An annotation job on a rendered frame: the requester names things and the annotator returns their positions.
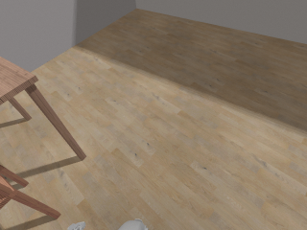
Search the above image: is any table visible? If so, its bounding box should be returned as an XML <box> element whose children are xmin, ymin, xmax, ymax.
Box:
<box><xmin>0</xmin><ymin>57</ymin><xmax>86</xmax><ymax>160</ymax></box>

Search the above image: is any chair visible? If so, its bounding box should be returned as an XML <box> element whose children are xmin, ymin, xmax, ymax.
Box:
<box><xmin>0</xmin><ymin>165</ymin><xmax>61</xmax><ymax>219</ymax></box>

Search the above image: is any left robot thigh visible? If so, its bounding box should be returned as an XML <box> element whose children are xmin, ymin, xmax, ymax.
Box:
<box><xmin>118</xmin><ymin>220</ymin><xmax>149</xmax><ymax>230</ymax></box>

